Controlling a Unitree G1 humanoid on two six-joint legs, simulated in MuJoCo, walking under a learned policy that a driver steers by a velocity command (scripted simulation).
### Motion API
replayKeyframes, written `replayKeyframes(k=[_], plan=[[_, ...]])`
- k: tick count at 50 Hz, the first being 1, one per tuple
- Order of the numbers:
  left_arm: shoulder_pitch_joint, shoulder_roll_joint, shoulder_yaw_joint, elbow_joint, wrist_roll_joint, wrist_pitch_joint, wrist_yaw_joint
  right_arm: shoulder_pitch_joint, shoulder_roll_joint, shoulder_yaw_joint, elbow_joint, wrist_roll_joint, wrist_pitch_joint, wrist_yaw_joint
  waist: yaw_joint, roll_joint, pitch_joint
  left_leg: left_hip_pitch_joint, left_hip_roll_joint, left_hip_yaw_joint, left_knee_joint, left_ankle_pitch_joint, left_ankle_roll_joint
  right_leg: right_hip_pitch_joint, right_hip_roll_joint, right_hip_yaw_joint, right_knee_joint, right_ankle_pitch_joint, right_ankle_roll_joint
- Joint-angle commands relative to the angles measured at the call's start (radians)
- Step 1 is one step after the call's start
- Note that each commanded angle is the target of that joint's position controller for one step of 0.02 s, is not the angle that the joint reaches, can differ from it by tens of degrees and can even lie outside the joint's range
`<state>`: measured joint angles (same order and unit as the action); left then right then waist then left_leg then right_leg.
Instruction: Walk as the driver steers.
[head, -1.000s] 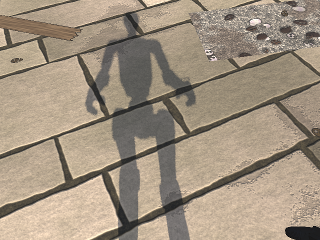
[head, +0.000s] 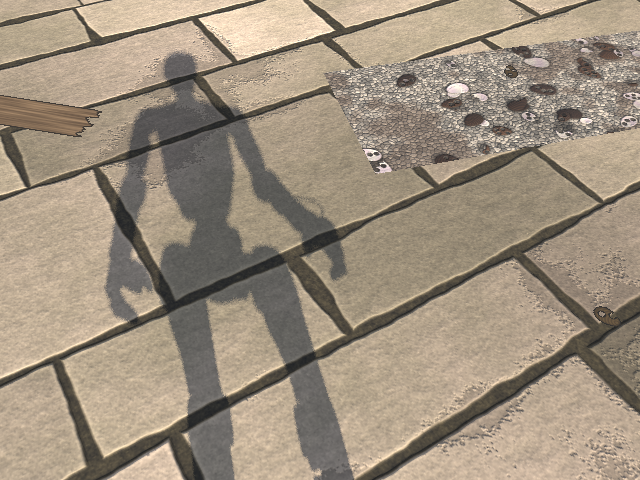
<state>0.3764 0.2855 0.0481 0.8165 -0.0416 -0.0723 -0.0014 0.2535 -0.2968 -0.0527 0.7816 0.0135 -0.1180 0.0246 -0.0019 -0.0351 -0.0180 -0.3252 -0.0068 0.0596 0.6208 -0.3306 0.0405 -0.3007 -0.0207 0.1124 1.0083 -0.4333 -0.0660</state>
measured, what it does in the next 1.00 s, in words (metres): walks ahead: right foot, then left foot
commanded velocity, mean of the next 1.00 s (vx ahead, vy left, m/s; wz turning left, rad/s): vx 0.80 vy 0.00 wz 0.14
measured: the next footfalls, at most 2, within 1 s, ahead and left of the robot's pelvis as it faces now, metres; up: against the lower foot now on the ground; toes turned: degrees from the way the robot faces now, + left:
right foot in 0.42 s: +0.53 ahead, -0.10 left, +0.00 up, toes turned +0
left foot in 0.88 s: +0.98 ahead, +0.13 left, +0.00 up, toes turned +5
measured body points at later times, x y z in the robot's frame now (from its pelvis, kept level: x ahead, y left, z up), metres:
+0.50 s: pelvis +0.38 -0.01 -0.02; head +0.42 -0.01 +0.43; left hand +0.58 +0.23 -0.10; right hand +0.35 -0.27 -0.15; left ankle +0.12 +0.11 -0.61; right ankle +0.49 -0.10 -0.73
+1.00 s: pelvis +0.79 +0.05 -0.02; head +0.85 +0.07 +0.43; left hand +0.85 +0.34 -0.14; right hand +1.01 -0.18 -0.11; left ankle +0.93 +0.13 -0.73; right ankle +0.66 -0.12 -0.60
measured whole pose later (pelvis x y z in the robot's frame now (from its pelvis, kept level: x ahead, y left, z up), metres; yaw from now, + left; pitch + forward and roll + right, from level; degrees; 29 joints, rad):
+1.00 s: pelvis +0.79 +0.05 -0.02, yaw +12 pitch +1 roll -1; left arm 0.22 0.28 0.01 0.73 0.01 -0.07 0.01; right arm 0.14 -0.31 -0.04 0.68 0.00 -0.06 0.05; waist 0.00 0.01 0.11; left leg -0.55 -0.14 -0.03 0.57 -0.03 0.11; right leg -0.34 0.05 0.09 1.37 -0.48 0.04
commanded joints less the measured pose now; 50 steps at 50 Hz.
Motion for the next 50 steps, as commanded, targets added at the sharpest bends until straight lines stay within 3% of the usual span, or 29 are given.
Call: replayKeyframes(k=[1, 2, 4, 7, 10, 15, 17, 19, 20, 21, 22, 23, 24, 25, 26, 28, 29, 30, 33, 36, 39, 41, 43, 44, 45, 46, 47, 49, 50], plan=[[-0.199, 0.061, -0.004, -0.175, -0.006, -0.057, -0.007, 0.180, -0.115, -0.013, -0.004, -0.014, -0.009, 0.010, -0.080, 0.098, 0.063, 0.443, 0.360, -0.666, -0.423, -0.392, 0.192, -0.711, -0.080, -0.004, 0.308, 0.148, -0.043], [-0.197, 0.052, -0.002, -0.169, 0.018, -0.054, -0.010, 0.144, -0.098, -0.005, -0.009, -0.021, -0.002, 0.016, -0.051, 0.084, 0.082, 0.357, 0.303, -0.557, -0.433, -0.291, 0.169, -0.660, -0.109, -0.005, 0.244, 0.211, -0.037], [-0.171, 0.039, -0.001, -0.157, 0.015, -0.031, -0.023, 0.127, -0.066, 0.010, -0.005, -0.026, 0.001, 0.014, -0.012, 0.139, 0.108, 0.251, 0.239, -0.427, -0.477, -0.184, 0.149, -0.592, -0.130, -0.026, 0.188, 0.291, -0.009], [-0.235, 0.039, -0.002, -0.180, 0.025, -0.015, -0.017, 0.167, -0.075, 0.012, 0.017, -0.014, -0.005, -0.001, -0.016, 0.089, 0.150, 0.220, 0.211, -0.310, -0.535, -0.009, 0.159, -0.640, -0.116, -0.059, 0.085, 0.419, 0.037], [-0.380, 0.014, -0.014, -0.233, 0.024, -0.031, -0.029, 0.226, -0.060, 0.022, 0.042, -0.009, -0.004, -0.021, -0.054, 0.085, 0.171, 0.185, 0.175, -0.178, -0.593, 0.184, 0.141, -0.557, -0.083, -0.129, -0.131, 0.575, 0.052], [-0.547, -0.004, -0.024, -0.295, 0.006, -0.059, -0.077, 0.315, -0.076, 0.025, 0.087, 0.008, 0.012, -0.037, -0.079, 0.083, 0.201, 0.343, 0.201, -0.083, -0.609, 0.391, 0.120, -0.435, -0.022, -0.166, -0.448, 0.639, 0.020], [-0.566, 0.023, -0.014, -0.316, 0.004, -0.062, -0.085, 0.310, -0.112, 0.017, 0.095, -0.001, 0.023, -0.039, -0.053, 0.134, 0.162, 0.445, 0.229, -0.067, -0.519, 0.763, 0.112, -0.361, 0.033, -0.200, -0.491, 0.558, -0.005], [-0.467, 0.086, 0.011, -0.315, -0.002, -0.046, -0.071, 0.317, -0.148, 0.007, 0.111, -0.029, 0.042, -0.044, 0.033, 0.229, 0.046, 0.555, 0.258, -0.066, -0.316, 1.263, 0.099, -0.219, 0.098, -0.232, -0.458, 0.410, -0.043], [-0.286, 0.132, 0.034, -0.270, -0.008, -0.032, -0.055, 0.297, -0.163, 0.001, 0.114, -0.044, 0.059, -0.046, 0.129, 0.262, -0.061, 0.543, 0.266, -0.060, -0.106, 1.428, 0.092, -0.026, 0.114, -0.234, -0.442, 0.364, -0.074], [-0.012, 0.171, 0.052, -0.195, -0.007, -0.016, -0.036, 0.226, -0.167, 0.002, 0.091, -0.050, 0.069, -0.052, 0.267, 0.240, -0.182, 0.311, 0.245, -0.044, 0.206, 1.326, 0.066, 0.346, 0.037, -0.156, -0.418, 0.357, -0.110], [0.136, 0.255, 0.072, -0.153, 0.035, -0.017, -0.028, 0.349, 0.012, 0.042, 0.046, -0.048, 0.048, -0.035, 0.167, -0.058, -0.400, -0.197, 0.071, -0.093, 0.667, 0.575, 0.025, 0.869, -0.250, 0.355, -0.397, -0.055, -0.262], [0.188, 0.197, 0.064, -0.117, 0.022, -0.027, -0.030, 0.349, 0.009, 0.056, 0.065, -0.004, 0.000, -0.017, 0.178, -0.204, -0.564, -0.331, -0.044, -0.249, 0.819, -0.101, 0.042, 0.947, -0.341, 0.767, -0.636, -0.414, -0.302], [0.129, 0.130, 0.045, -0.097, 0.029, -0.026, -0.021, 0.167, -0.095, 0.020, 0.004, 0.052, -0.021, -0.014, 0.186, -0.202, -0.321, -0.456, 0.016, -0.230, 0.866, -0.075, 0.069, 0.803, -0.295, 0.677, -0.728, -0.365, -0.232], [0.066, 0.109, 0.037, -0.093, 0.042, -0.030, -0.020, 0.060, -0.086, 0.029, -0.038, 0.060, -0.035, -0.013, 0.157, -0.080, -0.163, -0.472, 0.058, -0.205, 0.846, -0.035, 0.077, 0.608, -0.271, 0.515, -0.746, -0.192, -0.209], [-0.001, 0.089, 0.030, -0.086, 0.055, -0.038, -0.026, 0.012, -0.057, 0.033, -0.052, 0.042, -0.041, -0.013, 0.098, 0.043, -0.070, -0.440, 0.094, -0.189, 0.781, 0.008, 0.077, 0.411, -0.237, 0.408, -0.774, -0.053, -0.199], [-0.098, 0.013, 0.007, -0.082, 0.071, -0.048, -0.036, 0.080, -0.024, 0.031, -0.036, 0.024, -0.008, -0.007, -0.021, 0.003, -0.006, -0.327, 0.157, -0.195, 0.713, 0.064, 0.060, 0.162, -0.177, 0.277, -0.824, 0.004, -0.196], [-0.122, 0.008, 0.006, -0.076, 0.052, -0.049, -0.038, 0.099, -0.007, 0.035, -0.029, 0.020, 0.010, -0.007, -0.047, -0.013, 0.029, -0.317, 0.175, -0.188, 0.681, 0.050, 0.043, 0.086, -0.168, 0.236, -0.859, 0.009, -0.202], [-0.130, 0.017, 0.006, -0.064, 0.035, -0.052, -0.038, 0.086, 0.005, 0.040, -0.035, 0.016, 0.027, -0.010, -0.065, -0.025, 0.078, -0.332, 0.193, -0.178, 0.642, 0.045, 0.024, 0.011, -0.167, 0.194, -0.893, 0.018, -0.200], [-0.094, 0.074, 0.016, -0.046, 0.035, -0.070, -0.024, -0.070, -0.023, 0.043, -0.095, -0.012, 0.031, -0.026, -0.042, -0.001, 0.176, -0.403, 0.201, -0.138, 0.450, 0.263, -0.033, -0.082, -0.128, 0.069, -0.955, 0.161, -0.195], [-0.036, 0.090, 0.013, -0.028, 0.031, -0.076, -0.004, -0.207, -0.005, 0.052, -0.118, -0.018, 0.000, 0.002, 0.018, 0.065, 0.184, -0.216, 0.130, -0.032, 0.098, 0.609, -0.020, -0.104, -0.058, -0.124, -0.955, 0.411, -0.131], [0.076, 0.136, 0.017, 0.024, 0.034, -0.055, 0.007, -0.288, -0.004, 0.044, -0.152, 0.002, -0.010, 0.034, 0.061, 0.030, 0.162, -0.165, 0.055, -0.033, -0.089, 0.736, -0.007, 0.116, -0.111, -0.175, -0.921, 0.533, -0.083], [0.062, 0.164, 0.025, 0.017, 0.050, -0.023, 0.014, -0.241, -0.057, 0.020, -0.154, -0.001, -0.005, 0.050, 0.026, -0.018, 0.090, -0.140, -0.014, -0.014, -0.103, 0.644, 0.016, 0.293, -0.135, -0.197, -0.786, 0.807, -0.036], [-0.011, 0.192, 0.035, -0.019, 0.069, 0.014, 0.030, 0.027, -0.146, -0.028, -0.088, -0.005, 0.008, 0.051, -0.109, -0.065, -0.067, 0.055, -0.090, 0.023, -0.053, 0.495, 0.044, 0.376, -0.123, -0.224, -0.431, 1.102, 0.024], [-0.046, 0.190, 0.035, -0.041, 0.064, 0.023, 0.040, 0.160, -0.176, -0.043, -0.063, -0.009, 0.020, 0.040, -0.185, -0.046, -0.117, 0.232, -0.054, -0.041, -0.083, 0.515, 0.062, 0.251, -0.093, -0.230, -0.154, 1.036, 0.068], [0.109, 0.034, -0.002, -0.076, 0.104, 0.013, 0.032, 0.148, -0.279, -0.056, -0.076, -0.023, 0.024, 0.028, -0.034, 0.317, -0.218, 0.539, 0.154, -0.320, 0.038, 0.962, 0.165, -0.072, 0.049, -0.217, 0.262, 0.095, 0.123], [0.262, -0.005, -0.039, -0.086, 0.066, -0.005, 0.006, 0.103, -0.289, -0.055, -0.140, -0.046, 0.017, 0.037, 0.006, 0.379, -0.475, 0.812, 0.386, -0.881, -0.123, 0.789, 0.405, -0.350, 0.176, -0.025, 0.621, -0.221, 0.156], [0.156, 0.125, -0.012, -0.088, 0.050, -0.018, 0.000, 0.060, -0.240, -0.064, -0.186, -0.036, 0.034, 0.033, -0.067, 0.149, -0.527, 0.754, 0.312, -0.865, -0.195, 0.576, 0.347, -0.339, 0.110, 0.063, 0.626, -0.125, 0.116], [-0.063, 0.143, -0.002, -0.162, 0.050, -0.014, 0.020, -0.022, -0.176, -0.044, -0.193, -0.005, 0.052, 0.017, -0.030, -0.032, -0.244, 0.408, 0.218, -0.674, -0.246, 0.469, 0.268, -0.366, 0.047, 0.042, 0.451, -0.022, 0.093], [-0.085, 0.144, 0.001, -0.177, 0.055, -0.001, 0.030, -0.054, -0.164, -0.044, -0.202, -0.010, 0.056, 0.008, 0.003, -0.020, -0.179, 0.276, 0.180, -0.626, -0.271, 0.518, 0.263, -0.333, 0.030, 0.044, 0.380, 0.001, 0.097]])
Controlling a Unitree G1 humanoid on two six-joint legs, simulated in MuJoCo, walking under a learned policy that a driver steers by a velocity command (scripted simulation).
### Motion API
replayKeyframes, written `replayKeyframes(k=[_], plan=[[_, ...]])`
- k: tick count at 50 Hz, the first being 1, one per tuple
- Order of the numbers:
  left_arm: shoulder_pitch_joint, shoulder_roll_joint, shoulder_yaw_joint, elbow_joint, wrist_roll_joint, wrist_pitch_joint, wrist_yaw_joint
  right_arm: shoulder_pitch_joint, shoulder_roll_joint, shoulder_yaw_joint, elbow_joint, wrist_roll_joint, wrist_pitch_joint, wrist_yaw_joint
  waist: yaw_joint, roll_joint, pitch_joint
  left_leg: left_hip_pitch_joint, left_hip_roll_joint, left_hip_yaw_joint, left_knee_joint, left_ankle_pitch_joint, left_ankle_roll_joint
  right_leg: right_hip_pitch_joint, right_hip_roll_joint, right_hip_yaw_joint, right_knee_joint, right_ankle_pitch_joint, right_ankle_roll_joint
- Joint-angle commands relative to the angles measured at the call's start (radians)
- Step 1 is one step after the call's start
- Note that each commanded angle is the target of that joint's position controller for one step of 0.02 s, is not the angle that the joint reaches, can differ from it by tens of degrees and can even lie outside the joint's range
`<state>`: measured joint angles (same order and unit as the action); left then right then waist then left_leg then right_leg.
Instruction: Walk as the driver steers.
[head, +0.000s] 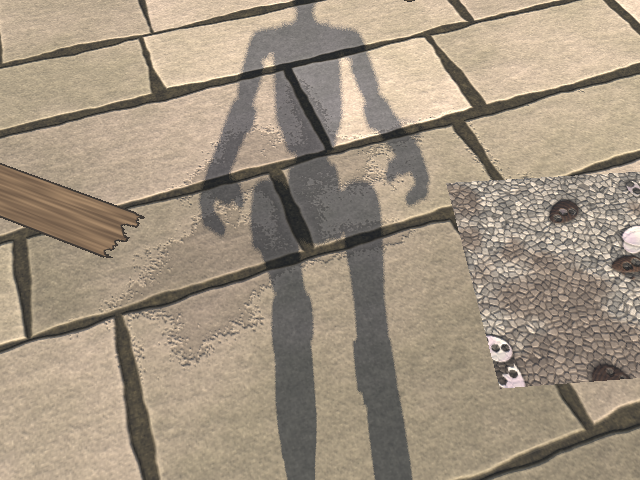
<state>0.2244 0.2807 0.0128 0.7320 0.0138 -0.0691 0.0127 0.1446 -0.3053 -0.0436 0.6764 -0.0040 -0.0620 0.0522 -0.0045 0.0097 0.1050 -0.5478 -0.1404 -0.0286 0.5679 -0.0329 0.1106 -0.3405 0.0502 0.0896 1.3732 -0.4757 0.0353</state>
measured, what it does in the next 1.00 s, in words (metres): walks ahead, turning left: right foot, then left foot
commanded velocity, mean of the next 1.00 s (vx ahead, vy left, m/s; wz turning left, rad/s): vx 0.06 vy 0.00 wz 0.72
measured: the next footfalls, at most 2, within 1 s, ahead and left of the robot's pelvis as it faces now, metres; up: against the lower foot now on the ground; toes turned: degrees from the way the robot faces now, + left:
right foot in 0.40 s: +0.32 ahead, -0.12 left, +0.00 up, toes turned +33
left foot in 0.88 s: +0.11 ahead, +0.07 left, +0.00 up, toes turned +45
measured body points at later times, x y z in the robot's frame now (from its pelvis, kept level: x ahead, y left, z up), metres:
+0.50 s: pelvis +0.17 -0.07 +0.03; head +0.20 -0.06 +0.47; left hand +0.22 +0.26 -0.05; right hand +0.44 -0.27 -0.06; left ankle +0.12 +0.04 -0.66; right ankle +0.28 -0.14 -0.71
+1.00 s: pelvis +0.16 -0.04 +0.03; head +0.16 +0.00 +0.48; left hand +0.03 +0.23 -0.11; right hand +0.47 -0.09 -0.04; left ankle +0.09 +0.04 -0.71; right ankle +0.26 -0.16 -0.65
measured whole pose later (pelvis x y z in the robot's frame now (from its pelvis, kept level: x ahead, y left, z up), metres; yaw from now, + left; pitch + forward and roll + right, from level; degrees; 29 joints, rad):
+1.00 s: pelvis +0.16 -0.04 +0.03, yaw +42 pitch +1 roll -2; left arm 0.23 0.32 0.07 0.80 -0.02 0.03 0.00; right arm 0.14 -0.23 -0.03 0.61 -0.03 0.03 -0.01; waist 0.05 -0.04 0.03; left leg -0.25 0.03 0.04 0.51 -0.28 0.02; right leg -0.45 -0.05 -0.02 0.94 -0.49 0.07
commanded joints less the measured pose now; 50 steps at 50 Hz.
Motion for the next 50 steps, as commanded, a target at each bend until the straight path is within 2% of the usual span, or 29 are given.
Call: replayKeyframes(k=[1, 3, 6, 8, 11, 13, 15, 18, 19, 20, 21, 22, 23, 24, 25, 26, 28, 32, 36, 38, 41, 42, 43, 44, 45, 46, 47, 48, 50], plan=[[0.070, 0.152, 0.040, -0.099, 0.002, 0.009, 0.018, 0.037, -0.144, -0.051, -0.105, -0.005, 0.006, -0.025, 0.034, -0.029, -0.269, 0.406, 0.278, -0.485, -0.243, 0.260, 0.181, -0.242, -0.053, 0.069, -0.042, 0.051, -0.001], [0.068, 0.127, 0.039, -0.096, 0.010, 0.019, 0.029, 0.029, -0.134, -0.053, -0.104, 0.001, 0.014, -0.033, 0.049, -0.010, -0.234, 0.304, 0.247, -0.427, -0.237, 0.373, 0.174, -0.217, -0.053, 0.060, -0.163, 0.050, 0.020], [0.005, 0.099, 0.034, -0.116, 0.017, 0.027, 0.038, 0.055, -0.175, -0.067, -0.096, 0.011, 0.036, -0.063, 0.043, -0.013, -0.264, 0.252, 0.222, -0.411, -0.201, 0.462, 0.160, -0.216, -0.017, 0.056, -0.299, 0.127, 0.061], [-0.039, 0.107, 0.040, -0.124, 0.008, 0.036, 0.040, 0.050, -0.185, -0.071, -0.104, 0.023, 0.063, -0.084, 0.035, 0.020, -0.280, 0.253, 0.195, -0.428, -0.198, 0.310, 0.117, -0.224, 0.003, 0.068, -0.373, 0.218, 0.071], [-0.121, 0.108, 0.044, -0.140, -0.002, 0.039, 0.034, 0.044, -0.180, -0.071, -0.117, 0.034, 0.092, -0.106, 0.010, 0.086, -0.240, 0.254, 0.153, -0.470, -0.212, -0.009, 0.060, -0.226, 0.022, 0.091, -0.503, 0.299, 0.067], [-0.168, 0.110, 0.047, -0.147, -0.006, 0.028, 0.027, 0.056, -0.177, -0.075, -0.121, 0.029, 0.102, -0.110, -0.011, 0.124, -0.204, 0.272, 0.144, -0.508, -0.212, -0.101, 0.053, -0.217, 0.033, 0.103, -0.595, 0.307, 0.062], [-0.198, 0.116, 0.053, -0.149, -0.008, 0.011, 0.019, 0.070, -0.172, -0.079, -0.126, 0.025, 0.108, -0.111, -0.027, 0.151, -0.189, 0.306, 0.148, -0.550, -0.188, -0.086, 0.053, -0.183, 0.042, 0.113, -0.689, 0.296, 0.055], [-0.166, 0.139, 0.071, -0.128, -0.016, -0.009, 0.006, 0.053, -0.159, -0.081, -0.147, 0.025, 0.111, -0.106, -0.013, 0.178, -0.193, 0.334, 0.137, -0.612, -0.122, -0.003, 0.028, -0.045, 0.038, 0.117, -0.878, 0.297, 0.036], [-0.130, 0.142, 0.079, -0.111, -0.021, -0.013, 0.004, 0.036, -0.146, -0.077, -0.156, 0.031, 0.114, -0.103, 0.009, 0.168, -0.191, 0.311, 0.108, -0.606, -0.076, -0.057, 0.005, 0.041, 0.013, 0.101, -0.993, 0.389, 0.021], [-0.121, 0.158, 0.084, -0.104, -0.018, -0.010, 0.005, 0.088, -0.097, -0.063, -0.150, 0.035, 0.116, -0.097, -0.012, 0.065, -0.233, 0.248, 0.046, -0.535, 0.049, -0.364, -0.034, 0.187, -0.107, 0.154, -1.062, 0.483, -0.031], [-0.145, 0.200, 0.090, -0.134, -0.002, 0.010, 0.014, 0.185, -0.044, -0.048, -0.133, 0.022, 0.118, -0.093, -0.065, -0.128, -0.281, 0.116, -0.059, -0.358, 0.286, -0.629, -0.080, 0.330, -0.326, 0.332, -1.005, 0.674, -0.131], [-0.117, 0.210, 0.094, -0.128, 0.033, 0.022, 0.010, 0.178, -0.144, -0.073, -0.176, 0.032, 0.109, -0.082, -0.073, -0.298, -0.271, -0.025, -0.054, -0.269, 0.443, -0.655, -0.120, 0.295, -0.447, 0.520, -1.045, 0.662, -0.259], [-0.142, 0.163, 0.091, -0.144, 0.022, 0.025, 0.012, 0.153, -0.229, -0.096, -0.153, 0.026, 0.107, -0.079, -0.047, -0.213, -0.220, -0.061, 0.022, -0.233, 0.542, -0.554, -0.161, 0.256, -0.416, 0.467, -1.061, 0.545, -0.268], [-0.172, 0.126, 0.082, -0.152, 0.012, 0.032, 0.018, 0.139, -0.243, -0.104, -0.135, 0.030, 0.116, -0.079, -0.038, -0.151, -0.179, -0.075, 0.051, -0.210, 0.584, -0.467, -0.176, 0.218, -0.344, 0.346, -1.055, 0.424, -0.230], [-0.186, 0.115, 0.076, -0.163, 0.005, 0.043, 0.027, 0.153, -0.217, -0.100, -0.117, 0.027, 0.129, -0.085, -0.039, -0.114, -0.170, -0.073, 0.066, -0.183, 0.649, -0.414, -0.189, 0.191, -0.300, 0.272, -1.053, 0.363, -0.202], [-0.202, 0.115, 0.072, -0.165, 0.000, 0.051, 0.035, 0.165, -0.196, -0.094, -0.120, 0.025, 0.136, -0.084, -0.035, -0.114, -0.141, -0.087, 0.079, -0.144, 0.716, -0.379, -0.200, 0.156, -0.285, 0.216, -1.064, 0.380, -0.206], [-0.189, 0.113, 0.068, -0.159, 0.011, 0.061, 0.045, 0.142, -0.155, -0.080, -0.140, 0.033, 0.135, -0.081, -0.020, -0.135, -0.123, -0.102, 0.118, -0.059, 0.722, -0.332, -0.213, 0.142, -0.252, 0.105, -1.092, 0.423, -0.215], [-0.115, 0.138, 0.081, -0.131, 0.017, 0.073, 0.047, 0.061, -0.122, -0.068, -0.181, 0.033, 0.123, -0.078, 0.041, -0.153, -0.160, -0.150, 0.207, -0.014, 0.602, -0.313, -0.242, 0.280, -0.305, 0.037, -1.103, 0.478, -0.263], [-0.132, 0.170, 0.100, -0.117, 0.010, 0.074, 0.029, 0.048, -0.095, -0.060, -0.188, 0.025, 0.123, -0.066, 0.040, -0.156, -0.181, -0.063, 0.246, 0.019, 0.452, -0.306, -0.227, 0.279, -0.343, -0.051, -1.107, 0.476, -0.267], [-0.135, 0.181, 0.106, -0.108, 0.002, 0.074, 0.017, 0.039, -0.080, -0.053, -0.188, 0.019, 0.125, -0.060, 0.041, -0.148, -0.185, 0.045, 0.233, 0.042, 0.346, -0.321, -0.203, 0.223, -0.342, -0.088, -1.098, 0.485, -0.263], [-0.108, 0.188, 0.103, -0.074, -0.030, 0.070, -0.006, 0.063, -0.060, -0.046, -0.175, 0.009, 0.125, -0.056, 0.022, -0.152, -0.202, 0.177, 0.173, 0.056, 0.142, -0.359, -0.155, 0.225, -0.354, -0.064, -1.042, 0.592, -0.271], [-0.121, 0.179, 0.096, -0.064, -0.045, 0.069, -0.010, 0.110, -0.051, -0.044, -0.150, 0.006, 0.123, -0.053, -0.009, -0.148, -0.206, 0.258, 0.159, 0.057, -0.002, -0.284, -0.126, 0.208, -0.346, -0.066, -1.001, 0.617, -0.252], [-0.118, 0.141, 0.079, -0.046, -0.058, 0.066, -0.015, 0.172, -0.052, -0.045, -0.114, 0.003, 0.120, -0.052, -0.040, -0.133, -0.210, 0.405, 0.145, 0.058, -0.187, -0.145, -0.092, 0.136, -0.318, -0.085, -0.953, 0.586, -0.208], [-0.061, 0.060, 0.046, -0.022, -0.042, 0.055, -0.031, 0.201, -0.076, -0.044, -0.096, -0.003, 0.118, -0.058, -0.027, -0.049, -0.248, 0.601, 0.221, -0.038, -0.246, 0.012, -0.071, 0.016, -0.256, -0.129, -0.891, 0.423, -0.112], [-0.021, -0.017, 0.012, -0.043, 0.025, 0.042, -0.056, 0.190, -0.152, -0.047, -0.114, -0.014, 0.120, -0.074, 0.026, 0.241, -0.292, 0.739, 0.483, -0.291, -0.169, 0.436, 0.005, -0.169, -0.156, -0.202, -0.693, -0.080, -0.004], [-0.044, 0.056, 0.043, -0.034, -0.005, 0.052, -0.043, 0.119, -0.133, -0.043, -0.127, -0.047, 0.105, -0.072, -0.012, 0.231, -0.276, 0.493, 0.554, -0.270, -0.206, 0.267, 0.154, -0.152, -0.140, -0.107, -0.580, -0.177, 0.032], [-0.086, 0.152, 0.071, -0.031, -0.038, 0.065, -0.029, 0.060, -0.134, -0.048, -0.135, -0.055, 0.088, -0.065, -0.028, 0.181, -0.196, 0.419, 0.484, -0.192, -0.238, 0.157, 0.152, -0.149, -0.120, -0.088, -0.447, -0.129, 0.038], [-0.068, 0.177, 0.090, -0.022, -0.052, 0.078, -0.017, 0.026, -0.162, -0.061, -0.117, -0.044, 0.077, -0.069, -0.017, 0.205, -0.149, 0.403, 0.443, -0.131, -0.248, 0.109, 0.125, -0.217, -0.097, -0.095, -0.337, -0.076, 0.038], [-0.006, 0.177, 0.106, 0.011, -0.044, 0.108, 0.009, -0.029, -0.118, -0.047, -0.117, -0.025, 0.065, -0.082, 0.004, 0.195, -0.115, 0.373, 0.423, -0.051, -0.260, 0.126, 0.090, -0.249, -0.089, -0.051, -0.198, 0.005, 0.052]])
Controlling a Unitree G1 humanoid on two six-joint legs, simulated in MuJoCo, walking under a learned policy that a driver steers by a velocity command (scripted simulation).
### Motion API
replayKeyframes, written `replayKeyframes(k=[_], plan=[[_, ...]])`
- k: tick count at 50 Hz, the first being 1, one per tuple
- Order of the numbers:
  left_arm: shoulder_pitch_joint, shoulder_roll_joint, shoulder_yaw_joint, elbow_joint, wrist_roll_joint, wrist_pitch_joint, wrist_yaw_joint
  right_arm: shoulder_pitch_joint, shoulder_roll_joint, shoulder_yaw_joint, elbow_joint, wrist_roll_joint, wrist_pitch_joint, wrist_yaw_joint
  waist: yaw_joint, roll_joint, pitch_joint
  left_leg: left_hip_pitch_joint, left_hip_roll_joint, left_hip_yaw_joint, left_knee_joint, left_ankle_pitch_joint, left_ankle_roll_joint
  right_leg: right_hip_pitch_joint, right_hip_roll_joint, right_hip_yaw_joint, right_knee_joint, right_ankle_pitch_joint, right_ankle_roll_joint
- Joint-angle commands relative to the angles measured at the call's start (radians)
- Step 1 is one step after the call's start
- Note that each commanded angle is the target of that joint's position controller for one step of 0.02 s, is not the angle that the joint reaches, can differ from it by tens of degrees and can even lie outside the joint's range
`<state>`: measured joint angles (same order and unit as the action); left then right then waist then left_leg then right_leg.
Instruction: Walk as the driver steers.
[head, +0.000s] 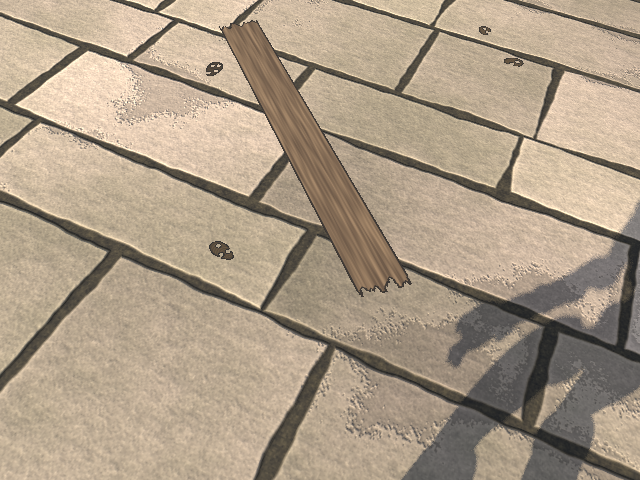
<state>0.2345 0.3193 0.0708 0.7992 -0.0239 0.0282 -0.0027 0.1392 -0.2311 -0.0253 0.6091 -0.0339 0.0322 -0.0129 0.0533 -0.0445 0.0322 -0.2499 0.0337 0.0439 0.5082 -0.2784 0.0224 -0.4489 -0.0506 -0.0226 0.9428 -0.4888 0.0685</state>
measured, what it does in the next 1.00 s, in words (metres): steps on the spot, turning right: right foot, then left foot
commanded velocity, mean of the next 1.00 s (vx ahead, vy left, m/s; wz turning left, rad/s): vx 0.00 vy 0.00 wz -0.51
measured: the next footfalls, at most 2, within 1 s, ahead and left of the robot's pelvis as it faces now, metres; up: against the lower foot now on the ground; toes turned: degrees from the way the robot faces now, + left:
right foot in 0.38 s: +0.01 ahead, -0.14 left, +0.00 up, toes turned -25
left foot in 0.84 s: +0.18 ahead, +0.02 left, +0.00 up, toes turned -39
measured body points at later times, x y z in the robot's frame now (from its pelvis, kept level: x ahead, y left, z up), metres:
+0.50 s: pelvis +0.00 -0.04 -0.01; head +0.04 -0.09 +0.44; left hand +0.26 +0.17 -0.08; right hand +0.04 -0.38 -0.11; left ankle +0.02 +0.11 -0.65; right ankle -0.03 -0.12 -0.74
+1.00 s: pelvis +0.05 -0.05 -0.01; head +0.08 -0.06 +0.44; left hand +0.35 +0.05 -0.09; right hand +0.02 -0.36 -0.11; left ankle +0.15 +0.04 -0.74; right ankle -0.03 -0.12 -0.73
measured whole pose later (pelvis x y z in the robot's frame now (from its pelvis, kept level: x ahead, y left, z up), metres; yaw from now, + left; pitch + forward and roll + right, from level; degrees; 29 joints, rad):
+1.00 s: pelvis +0.05 -0.05 -0.01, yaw -32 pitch +2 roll +0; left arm 0.10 0.25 0.03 0.62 0.02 0.02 0.03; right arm 0.20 -0.28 -0.06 0.71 0.01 -0.01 0.01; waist -0.03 -0.02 0.03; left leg -0.34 -0.04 -0.12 0.56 -0.25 -0.01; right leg -0.27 0.09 0.10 0.66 -0.43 -0.01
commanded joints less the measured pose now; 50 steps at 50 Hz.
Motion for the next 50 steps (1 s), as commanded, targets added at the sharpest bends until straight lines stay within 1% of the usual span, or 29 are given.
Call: replayKeyframes(k=[1, 2, 4, 7, 10, 12, 15, 17, 18, 19, 20, 21, 22, 23, 24, 25, 27, 30, 33, 37, 40, 41, 42, 43, 44, 45, 46, 48, 50], plan=[[0.001, 0.130, 0.051, -0.054, -0.007, 0.018, 0.030, -0.035, -0.160, -0.054, -0.050, 0.003, -0.031, -0.025, -0.044, 0.230, -0.042, 0.074, 0.250, -0.093, -0.204, 0.393, 0.176, -0.146, 0.019, 0.057, 0.289, 0.048, 0.030], [0.009, 0.119, 0.053, -0.060, -0.010, 0.023, 0.034, -0.046, -0.135, -0.047, -0.049, 0.001, -0.030, -0.032, -0.041, 0.216, -0.048, 0.094, 0.256, -0.066, -0.206, 0.385, 0.177, -0.167, 0.012, 0.051, 0.314, 0.077, 0.042], [-0.017, 0.090, 0.047, -0.091, -0.008, 0.029, 0.036, -0.045, -0.119, -0.044, -0.039, 0.001, -0.026, -0.044, -0.053, 0.189, -0.043, 0.144, 0.269, -0.039, -0.211, 0.343, 0.180, -0.212, -0.015, 0.039, 0.257, 0.127, 0.060], [-0.055, 0.043, 0.028, -0.146, 0.002, 0.031, 0.014, -0.026, -0.145, -0.059, -0.018, 0.001, -0.019, -0.052, -0.076, 0.165, -0.058, 0.209, 0.301, -0.015, -0.204, 0.346, 0.194, -0.202, -0.049, 0.018, 0.105, 0.145, 0.067], [-0.066, 0.028, 0.019, -0.194, 0.006, 0.036, -0.011, -0.036, -0.183, -0.079, -0.008, 0.009, -0.018, -0.039, -0.079, 0.157, -0.069, 0.204, 0.337, 0.018, -0.196, 0.396, 0.211, -0.138, -0.066, -0.016, -0.004, 0.115, 0.039], [-0.059, 0.038, 0.023, -0.216, 0.005, 0.043, -0.021, -0.049, -0.203, -0.091, -0.003, 0.020, -0.021, -0.023, -0.070, 0.160, -0.073, 0.188, 0.349, 0.050, -0.176, 0.460, 0.205, -0.085, -0.059, -0.048, -0.065, 0.106, 0.011], [-0.057, 0.053, 0.034, -0.245, -0.001, 0.063, -0.030, -0.063, -0.221, -0.106, 0.008, 0.045, -0.030, -0.001, -0.057, 0.171, -0.087, 0.198, 0.364, 0.089, -0.118, 0.513, 0.163, -0.013, -0.044, -0.081, -0.165, 0.099, -0.037], [-0.026, 0.059, 0.047, -0.251, -0.005, 0.071, -0.031, -0.072, -0.219, -0.112, 0.024, 0.064, -0.028, 0.009, -0.023, 0.161, -0.102, 0.175, 0.347, 0.141, -0.021, 0.497, 0.102, 0.093, -0.012, -0.108, -0.305, 0.175, -0.081], [0.030, 0.082, 0.062, -0.238, -0.001, 0.068, -0.020, -0.039, -0.200, -0.111, 0.050, 0.070, -0.025, 0.015, 0.005, 0.109, -0.120, 0.118, 0.298, 0.188, 0.096, 0.463, 0.047, 0.215, 0.022, -0.097, -0.415, 0.298, -0.118], [0.122, 0.191, 0.102, -0.225, 0.000, 0.060, 0.003, -0.014, -0.173, -0.106, 0.051, 0.052, -0.028, 0.019, 0.035, -0.077, -0.142, -0.084, 0.197, 0.240, 0.352, 0.247, -0.037, 0.427, -0.050, 0.083, -0.496, 0.716, -0.193], [0.117, 0.330, 0.125, -0.250, 0.019, 0.045, 0.011, -0.091, -0.108, -0.080, -0.037, 0.002, -0.039, 0.011, 0.007, -0.345, -0.156, -0.464, 0.008, 0.181, 0.654, -0.412, -0.134, 0.578, -0.288, 0.526, -0.516, 1.019, -0.406], [0.124, 0.276, 0.108, -0.262, 0.042, 0.008, -0.007, -0.154, -0.154, -0.090, -0.038, 0.004, -0.040, 0.003, 0.062, -0.167, -0.272, -0.496, -0.010, -0.059, 0.794, -0.458, -0.128, 0.555, -0.344, 0.589, -0.570, 0.865, -0.484], [0.087, 0.246, 0.093, -0.254, 0.035, -0.016, -0.010, -0.177, -0.170, -0.093, -0.045, 0.030, -0.041, -0.002, 0.038, -0.100, -0.212, -0.524, 0.001, -0.099, 0.798, -0.371, -0.101, 0.512, -0.304, 0.502, -0.595, 0.726, -0.440], [0.032, 0.222, 0.088, -0.252, 0.011, -0.024, 0.000, -0.167, -0.164, -0.094, -0.034, 0.034, -0.046, -0.012, 0.000, -0.042, -0.145, -0.537, 0.016, -0.119, 0.740, -0.264, -0.081, 0.463, -0.242, 0.438, -0.604, 0.610, -0.378], [-0.036, 0.189, 0.075, -0.265, -0.007, -0.019, 0.010, -0.149, -0.186, -0.101, -0.024, 0.022, -0.047, -0.023, -0.034, -0.021, -0.107, -0.536, 0.025, -0.131, 0.684, -0.178, -0.076, 0.416, -0.209, 0.402, -0.601, 0.584, -0.335], [-0.086, 0.172, 0.065, -0.282, -0.006, -0.012, 0.022, -0.121, -0.195, -0.106, -0.012, 0.014, -0.047, -0.026, -0.063, -0.033, -0.110, -0.475, 0.015, -0.132, 0.661, -0.118, -0.077, 0.357, -0.176, 0.364, -0.600, 0.617, -0.314], [-0.099, 0.174, 0.063, -0.297, 0.009, -0.007, 0.034, -0.077, -0.173, -0.100, 0.011, 0.013, -0.050, -0.019, -0.077, -0.034, -0.145, -0.412, -0.024, -0.129, 0.618, -0.046, -0.092, 0.330, -0.141, 0.342, -0.588, 0.668, -0.305], [-0.068, 0.193, 0.068, -0.289, 0.001, -0.003, 0.042, -0.089, -0.146, -0.087, 0.016, 0.023, -0.050, -0.019, -0.061, -0.041, -0.144, -0.389, -0.065, -0.146, 0.462, -0.011, -0.113, 0.325, -0.109, 0.375, -0.576, 0.598, -0.294], [-0.079, 0.202, 0.072, -0.297, 0.000, 0.005, 0.046, -0.110, -0.150, -0.085, 0.015, 0.029, -0.052, -0.016, -0.052, -0.086, -0.127, -0.356, -0.091, -0.170, 0.339, 0.005, -0.120, 0.295, -0.085, 0.438, -0.566, 0.473, -0.278], [-0.089, 0.140, 0.036, -0.288, 0.028, 0.008, 0.037, -0.070, -0.159, -0.076, 0.043, 0.032, -0.052, 0.001, -0.020, -0.121, -0.165, -0.239, -0.032, -0.125, 0.280, 0.012, -0.114, 0.279, -0.116, 0.400, -0.503, 0.579, -0.274], [-0.104, 0.042, -0.013, -0.259, 0.045, -0.002, 0.020, -0.050, -0.124, -0.056, 0.044, 0.034, -0.060, 0.020, -0.028, -0.106, -0.160, -0.080, 0.009, -0.100, 0.153, 0.008, -0.081, 0.232, -0.124, 0.373, -0.486, 0.640, -0.269], [-0.119, 0.035, -0.021, -0.249, 0.046, -0.007, 0.016, -0.036, -0.110, -0.050, 0.048, 0.036, -0.064, 0.026, -0.048, -0.102, -0.139, -0.005, 0.000, -0.082, 0.031, 0.095, -0.064, 0.206, -0.105, 0.346, -0.486, 0.590, -0.249], [-0.092, 0.041, -0.020, -0.231, 0.049, -0.016, 0.012, -0.048, -0.120, -0.049, 0.040, 0.030, -0.066, 0.028, -0.047, -0.084, -0.110, 0.049, -0.005, -0.101, -0.075, 0.231, -0.045, 0.192, -0.069, 0.324, -0.493, 0.497, -0.216], [-0.061, 0.069, -0.011, -0.225, 0.063, -0.026, 0.015, -0.075, -0.192, -0.061, 0.016, 0.021, -0.067, 0.024, -0.014, -0.017, -0.092, 0.058, 0.043, -0.195, -0.061, 0.446, -0.015, 0.193, -0.006, 0.282, -0.447, 0.364, -0.171], [0.002, 0.103, 0.003, -0.224, 0.071, -0.032, 0.019, -0.096, -0.283, -0.083, 0.003, 0.029, -0.066, 0.021, 0.051, 0.115, -0.077, 0.029, 0.097, -0.278, -0.047, 0.552, 0.056, 0.190, 0.081, 0.197, -0.392, 0.249, -0.127], [-0.026, 0.107, 0.006, -0.228, 0.072, -0.032, 0.028, -0.081, -0.279, -0.088, 0.010, 0.041, -0.063, 0.023, 0.030, 0.198, -0.080, -0.023, 0.132, -0.369, -0.092, 0.456, 0.130, 0.210, 0.114, 0.126, -0.349, 0.205, -0.083], [-0.074, 0.110, 0.011, -0.238, 0.059, -0.029, 0.037, -0.052, -0.251, -0.084, 0.013, 0.046, -0.061, 0.024, 0.002, 0.235, -0.073, -0.027, 0.150, -0.443, -0.118, 0.403, 0.158, 0.199, 0.118, 0.104, -0.319, 0.174, -0.069], [-0.108, 0.081, 0.015, -0.252, 0.040, -0.019, 0.044, 0.006, -0.248, -0.088, 0.017, 0.052, -0.057, 0.016, -0.028, 0.262, -0.090, 0.022, 0.169, -0.531, -0.120, 0.416, 0.189, 0.141, 0.144, 0.089, -0.263, 0.095, -0.067], [-0.125, 0.046, 0.015, -0.263, 0.034, -0.022, 0.035, 0.048, -0.256, -0.099, 0.018, 0.054, -0.056, 0.004, -0.052, 0.263, -0.121, 0.121, 0.191, -0.596, -0.116, 0.460, 0.213, 0.046, 0.157, 0.113, -0.209, -0.060, -0.063]])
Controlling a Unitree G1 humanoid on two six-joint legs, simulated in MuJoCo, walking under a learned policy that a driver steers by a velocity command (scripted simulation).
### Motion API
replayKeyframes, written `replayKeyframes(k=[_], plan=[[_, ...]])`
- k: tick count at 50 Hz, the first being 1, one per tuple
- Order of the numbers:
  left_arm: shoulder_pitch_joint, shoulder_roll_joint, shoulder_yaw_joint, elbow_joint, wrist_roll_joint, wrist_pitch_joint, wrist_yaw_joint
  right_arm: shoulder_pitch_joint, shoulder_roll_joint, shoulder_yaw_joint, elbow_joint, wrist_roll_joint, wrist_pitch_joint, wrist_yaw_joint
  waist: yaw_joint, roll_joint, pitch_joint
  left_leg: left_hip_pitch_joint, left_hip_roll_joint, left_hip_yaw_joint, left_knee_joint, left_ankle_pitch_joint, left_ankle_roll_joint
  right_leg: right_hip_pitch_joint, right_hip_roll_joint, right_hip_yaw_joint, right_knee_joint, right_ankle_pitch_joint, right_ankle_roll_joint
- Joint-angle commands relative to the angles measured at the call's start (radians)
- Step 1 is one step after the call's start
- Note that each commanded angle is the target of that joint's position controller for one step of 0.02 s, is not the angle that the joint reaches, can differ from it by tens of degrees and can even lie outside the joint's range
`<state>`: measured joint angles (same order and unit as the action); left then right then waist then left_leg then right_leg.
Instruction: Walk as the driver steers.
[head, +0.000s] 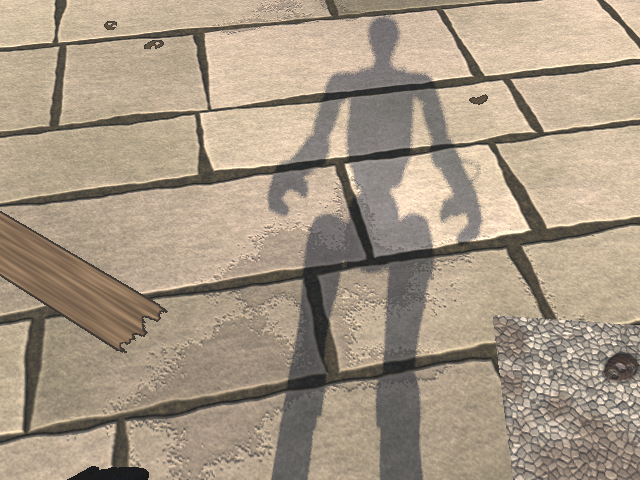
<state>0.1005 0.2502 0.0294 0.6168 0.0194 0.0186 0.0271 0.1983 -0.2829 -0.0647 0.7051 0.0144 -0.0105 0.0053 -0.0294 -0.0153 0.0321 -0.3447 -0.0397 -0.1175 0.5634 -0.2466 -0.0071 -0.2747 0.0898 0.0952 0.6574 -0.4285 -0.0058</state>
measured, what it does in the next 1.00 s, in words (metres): walks ahead, turning left: left foot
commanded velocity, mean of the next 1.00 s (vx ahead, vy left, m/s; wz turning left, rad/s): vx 0.73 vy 0.00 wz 0.43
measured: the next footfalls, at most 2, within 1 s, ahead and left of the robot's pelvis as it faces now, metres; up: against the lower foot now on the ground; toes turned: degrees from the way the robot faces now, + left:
left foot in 0.62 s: +0.32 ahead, +0.26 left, +0.00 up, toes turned +38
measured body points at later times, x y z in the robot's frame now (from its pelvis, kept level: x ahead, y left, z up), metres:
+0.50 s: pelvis +0.14 +0.04 -0.01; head +0.16 +0.03 +0.44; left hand -0.02 +0.27 -0.13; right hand +0.44 -0.08 -0.09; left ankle +0.23 +0.26 -0.65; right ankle -0.01 -0.12 -0.73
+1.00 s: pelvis +0.48 +0.28 -0.01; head +0.49 +0.28 +0.44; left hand +0.51 +0.58 -0.11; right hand +0.62 +0.06 -0.14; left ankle +0.29 +0.24 -0.73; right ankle +0.76 +0.26 -0.66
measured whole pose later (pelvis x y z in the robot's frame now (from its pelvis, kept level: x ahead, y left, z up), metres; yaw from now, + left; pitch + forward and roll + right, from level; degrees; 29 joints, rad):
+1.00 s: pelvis +0.48 +0.28 -0.01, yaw +26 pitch +0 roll +2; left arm 0.19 0.28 0.04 0.72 -0.05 -0.07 -0.03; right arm 0.39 -0.23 -0.04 0.81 -0.02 -0.13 0.00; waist -0.05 -0.03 0.02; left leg 0.20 -0.10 0.22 0.21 -0.42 0.05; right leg -0.84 -0.09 0.00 0.82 0.19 -0.05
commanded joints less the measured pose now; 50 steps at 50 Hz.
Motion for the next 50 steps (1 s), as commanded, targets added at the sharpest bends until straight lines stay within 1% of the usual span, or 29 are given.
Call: replayKeyframes(k=[1, 2, 3, 4, 5, 6, 7, 8, 9, 10, 11, 14, 20, 23, 25, 28, 30, 31, 32, 33, 34, 35, 36, 38, 39, 42, 45, 48, 50], plan=[[0.000, 0.103, 0.056, -0.084, -0.015, -0.018, 0.000, 0.001, -0.210, -0.067, -0.077, 0.009, -0.009, -0.020, 0.021, 0.218, -0.136, 0.256, 0.266, -0.452, -0.166, 0.452, 0.242, -0.163, 0.012, 0.011, 0.086, -0.144, 0.015], [0.001, 0.097, 0.057, -0.080, -0.021, -0.023, -0.004, -0.003, -0.214, -0.074, -0.080, 0.015, -0.001, -0.027, 0.020, 0.201, -0.152, 0.279, 0.258, -0.452, -0.160, 0.460, 0.230, -0.174, 0.005, 0.023, 0.065, -0.126, 0.022], [0.029, 0.099, 0.060, -0.071, -0.028, -0.032, -0.011, -0.002, -0.205, -0.077, -0.080, 0.030, 0.013, -0.038, 0.029, 0.170, -0.200, 0.268, 0.229, -0.437, -0.172, 0.222, 0.211, -0.128, -0.008, 0.029, 0.001, -0.089, 0.017], [0.067, 0.092, 0.062, -0.055, -0.043, -0.042, -0.023, -0.041, -0.196, -0.076, -0.094, 0.044, 0.028, -0.045, 0.057, 0.154, -0.198, 0.160, 0.181, -0.408, -0.193, -0.119, 0.180, -0.012, -0.018, 0.021, -0.132, -0.020, -0.003], [0.154, 0.092, 0.071, -0.017, -0.052, -0.049, -0.030, -0.125, -0.189, -0.070, -0.125, 0.048, 0.043, -0.047, 0.124, 0.151, -0.162, -0.067, 0.116, -0.357, -0.202, -0.347, 0.136, 0.208, -0.034, -0.003, -0.304, 0.103, -0.033], [0.262, 0.167, 0.097, 0.021, -0.045, -0.048, -0.024, -0.161, -0.140, -0.056, -0.154, 0.036, 0.044, -0.047, 0.166, 0.069, -0.138, -0.345, 0.024, -0.238, -0.049, -0.410, 0.057, 0.448, -0.165, 0.108, -0.358, 0.037, -0.072], [0.280, 0.251, 0.113, 0.020, -0.022, -0.055, -0.029, -0.143, -0.054, -0.033, -0.184, 0.033, 0.031, -0.039, 0.141, -0.167, -0.112, -0.566, -0.080, -0.088, 0.266, -0.314, 0.031, 0.490, -0.420, 0.504, -0.467, -0.271, -0.157], [0.192, 0.239, 0.105, -0.008, 0.012, -0.078, -0.029, -0.143, -0.103, -0.039, -0.197, 0.025, 0.007, -0.032, 0.095, -0.144, -0.030, -0.627, 0.043, -0.122, 0.406, -0.217, 0.030, 0.368, -0.504, 0.591, -0.492, -0.349, -0.204], [0.134, 0.178, 0.088, -0.025, 0.000, -0.094, -0.016, -0.119, -0.137, -0.048, -0.176, 0.024, -0.002, -0.021, 0.068, -0.105, 0.013, -0.645, 0.067, -0.104, 0.468, -0.124, 0.024, 0.350, -0.465, 0.492, -0.496, -0.304, -0.180], [0.125, 0.152, 0.079, -0.023, -0.018, -0.103, -0.007, -0.073, -0.141, -0.051, -0.144, 0.020, -0.006, -0.015, 0.058, -0.081, 0.011, -0.643, 0.083, -0.081, 0.511, -0.057, 0.006, 0.373, -0.416, 0.392, -0.497, -0.218, -0.140], [0.145, 0.149, 0.076, -0.012, -0.023, -0.109, -0.001, -0.056, -0.131, -0.049, -0.132, 0.014, -0.014, -0.008, 0.064, -0.074, 0.006, -0.648, 0.097, -0.061, 0.559, -0.003, -0.001, 0.386, -0.385, 0.307, -0.497, -0.134, -0.111], [0.247, 0.153, 0.070, 0.027, -0.008, -0.128, -0.004, -0.068, -0.096, -0.033, -0.133, 0.028, -0.028, 0.014, 0.101, -0.066, 0.024, -0.666, 0.124, -0.008, 0.693, 0.124, 0.003, 0.363, -0.327, 0.102, -0.496, 0.067, -0.075], [0.334, 0.147, 0.056, 0.093, 0.011, -0.131, -0.014, -0.160, -0.088, -0.018, -0.172, 0.038, -0.030, 0.037, 0.133, -0.065, 0.142, -0.690, 0.140, 0.034, 0.605, 0.268, -0.012, 0.310, -0.315, -0.116, -0.545, 0.245, -0.055], [0.372, 0.153, 0.051, 0.129, 0.009, -0.125, -0.009, -0.241, -0.054, 0.002, -0.196, 0.038, -0.039, 0.064, 0.154, -0.034, 0.189, -0.661, 0.141, 0.123, 0.462, 0.287, 0.018, 0.335, -0.320, -0.216, -0.553, 0.380, -0.028], [0.391, 0.173, 0.052, 0.152, 0.003, -0.113, -0.002, -0.295, -0.024, 0.019, -0.216, 0.040, -0.048, 0.086, 0.157, -0.032, 0.201, -0.614, 0.124, 0.199, 0.357, 0.248, 0.052, 0.374, -0.327, -0.277, -0.523, 0.598, -0.010], [0.376, 0.255, 0.064, 0.162, -0.002, -0.091, 0.022, -0.259, -0.050, 0.008, -0.221, 0.043, -0.045, 0.093, 0.067, -0.135, 0.087, -0.311, -0.006, 0.347, 0.270, 0.128, 0.120, 0.392, -0.339, -0.361, -0.327, 1.468, 0.001], [0.354, 0.290, 0.070, 0.159, -0.013, -0.083, 0.027, 0.005, -0.144, -0.041, -0.174, 0.039, -0.028, 0.081, -0.102, -0.184, -0.069, 0.086, -0.062, 0.302, 0.229, 0.036, 0.197, 0.296, -0.394, -0.328, 0.007, 1.693, -0.045], [0.315, 0.266, 0.056, 0.155, -0.020, -0.097, 0.016, 0.253, -0.201, -0.081, -0.110, 0.036, -0.020, 0.057, -0.238, -0.134, -0.157, 0.465, -0.034, 0.178, 0.049, 0.141, 0.260, 0.092, -0.367, -0.311, 0.270, 1.485, -0.063], [0.342, 0.112, 0.013, 0.134, 0.006, -0.120, 0.000, 0.319, -0.237, -0.075, -0.045, 0.033, -0.011, 0.028, -0.157, 0.141, -0.181, 0.752, 0.160, -0.116, 0.096, 0.060, 0.275, -0.267, -0.209, -0.269, 0.677, 0.072, -0.062], [0.450, 0.081, -0.013, 0.088, -0.061, -0.165, -0.016, 0.292, -0.252, -0.063, -0.091, 0.000, -0.039, 0.024, -0.069, 0.238, -0.454, 0.943, 0.409, -0.701, -0.113, -0.277, 0.463, -0.479, -0.098, -0.030, 0.933, -0.130, -0.071], [0.256, 0.195, 0.018, 0.074, -0.104, -0.184, -0.015, 0.329, -0.165, -0.054, -0.062, -0.012, -0.053, 0.027, -0.175, 0.038, -0.376, 0.821, 0.384, -0.676, -0.275, -0.430, 0.376, -0.540, -0.136, 0.052, 0.924, 0.008, -0.092], [0.187, 0.172, 0.014, 0.033, -0.129, -0.184, -0.013, 0.280, -0.161, -0.046, -0.039, -0.012, -0.068, 0.028, -0.122, 0.002, -0.182, 0.627, 0.375, -0.545, -0.327, -0.388, 0.340, -0.561, -0.164, 0.039, 0.860, 0.076, -0.097], [0.190, 0.141, 0.009, 0.051, -0.112, -0.172, -0.008, 0.178, -0.120, -0.031, -0.040, -0.015, -0.084, 0.029, -0.051, -0.085, -0.077, 0.434, 0.350, -0.428, -0.350, -0.288, 0.306, -0.515, -0.216, 0.047, 0.792, 0.138, -0.084], [0.296, 0.127, 0.020, 0.107, -0.093, -0.114, -0.018, 0.073, -0.026, -0.007, -0.037, -0.040, -0.102, 0.033, 0.050, 0.013, 0.007, 0.192, 0.274, -0.175, -0.371, -0.140, 0.251, -0.396, -0.275, 0.066, 0.740, 0.232, -0.058], [0.316, 0.105, 0.022, 0.123, -0.088, -0.086, -0.020, 0.059, -0.009, -0.005, -0.025, -0.031, -0.109, 0.037, 0.069, 0.038, 0.029, 0.126, 0.246, -0.075, -0.379, -0.071, 0.220, -0.386, -0.286, 0.061, 0.726, 0.244, -0.046], [0.234, 0.070, 0.017, 0.103, -0.074, -0.053, -0.023, 0.059, -0.034, -0.013, 0.000, -0.032, -0.130, 0.035, 0.065, 0.051, 0.099, 0.007, 0.178, 0.155, -0.425, 0.154, 0.129, -0.432, -0.277, 0.038, 0.637, 0.365, -0.013], [0.115, 0.076, 0.017, 0.066, -0.063, -0.076, -0.031, 0.095, -0.038, -0.008, 0.018, -0.038, -0.144, 0.011, 0.023, 0.052, 0.124, 0.041, 0.116, 0.287, -0.455, 0.348, 0.076, -0.440, -0.219, -0.047, 0.408, 0.565, -0.007], [0.019, 0.054, 0.008, 0.039, -0.063, -0.103, -0.063, 0.159, -0.080, -0.008, 0.043, -0.030, -0.143, -0.016, -0.016, 0.018, 0.123, 0.202, 0.145, 0.332, -0.459, 0.553, 0.015, -0.420, -0.169, -0.140, 0.165, 0.688, -0.043], [-0.015, 0.068, 0.014, 0.014, -0.064, -0.115, -0.089, 0.175, -0.124, -0.012, 0.050, -0.031, -0.126, -0.035, -0.010, 0.058, 0.094, 0.348, 0.174, 0.353, -0.385, 0.897, -0.024, -0.381, -0.102, -0.218, 0.044, 0.663, -0.080]])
